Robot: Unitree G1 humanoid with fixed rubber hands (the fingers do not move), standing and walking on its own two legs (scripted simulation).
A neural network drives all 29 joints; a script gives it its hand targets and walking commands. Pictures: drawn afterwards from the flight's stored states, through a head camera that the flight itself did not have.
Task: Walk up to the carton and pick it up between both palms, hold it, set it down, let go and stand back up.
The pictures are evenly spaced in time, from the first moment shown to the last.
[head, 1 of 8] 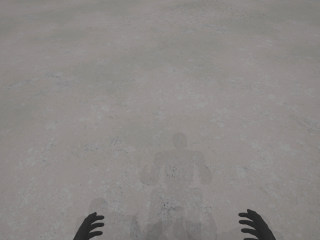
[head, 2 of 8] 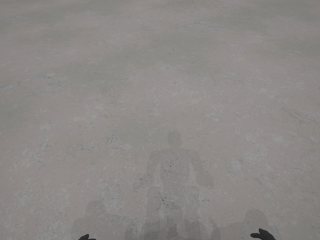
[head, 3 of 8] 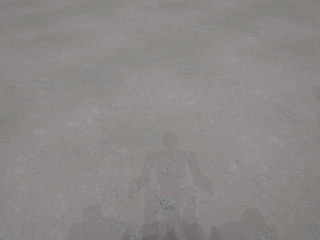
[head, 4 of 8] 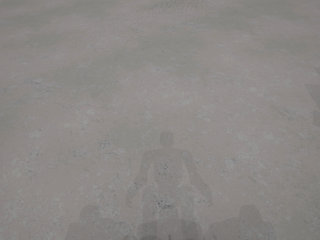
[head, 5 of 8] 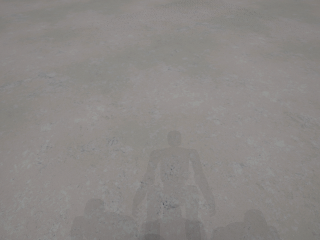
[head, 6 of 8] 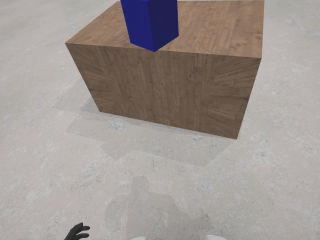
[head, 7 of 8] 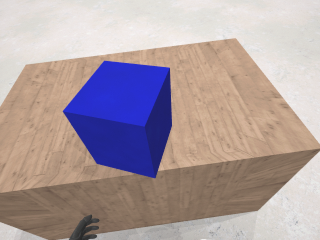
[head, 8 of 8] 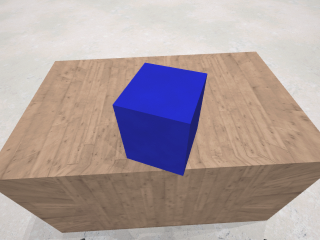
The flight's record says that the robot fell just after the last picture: no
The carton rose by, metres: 0.00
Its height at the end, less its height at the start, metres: +0.00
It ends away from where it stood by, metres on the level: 0.00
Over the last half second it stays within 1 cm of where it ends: yes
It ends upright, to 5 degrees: yes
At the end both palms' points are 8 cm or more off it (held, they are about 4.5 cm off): yes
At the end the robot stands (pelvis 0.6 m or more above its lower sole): yes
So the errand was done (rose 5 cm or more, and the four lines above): no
